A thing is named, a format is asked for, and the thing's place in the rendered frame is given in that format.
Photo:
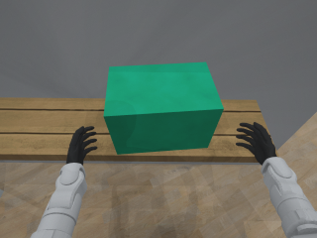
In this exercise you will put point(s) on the robot left hand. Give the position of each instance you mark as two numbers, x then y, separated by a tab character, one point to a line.
76	151

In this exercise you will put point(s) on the table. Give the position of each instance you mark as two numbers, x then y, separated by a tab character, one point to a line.
41	129

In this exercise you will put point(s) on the left robot forearm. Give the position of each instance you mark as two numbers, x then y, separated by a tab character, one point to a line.
61	214

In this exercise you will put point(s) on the robot right hand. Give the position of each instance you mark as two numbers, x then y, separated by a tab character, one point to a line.
261	142

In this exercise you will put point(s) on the right robot forearm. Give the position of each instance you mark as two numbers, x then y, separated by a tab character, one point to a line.
298	217

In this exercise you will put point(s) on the carton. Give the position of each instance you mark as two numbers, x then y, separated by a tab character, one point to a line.
161	107

